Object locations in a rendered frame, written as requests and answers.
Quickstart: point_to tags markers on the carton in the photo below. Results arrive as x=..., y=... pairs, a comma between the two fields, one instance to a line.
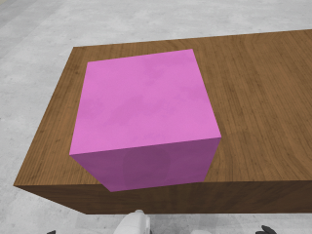
x=145, y=121

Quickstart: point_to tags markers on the robot left thigh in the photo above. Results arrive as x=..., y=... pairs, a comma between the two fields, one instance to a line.
x=134, y=223

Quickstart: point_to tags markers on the pedestal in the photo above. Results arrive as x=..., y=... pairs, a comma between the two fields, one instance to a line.
x=260, y=89

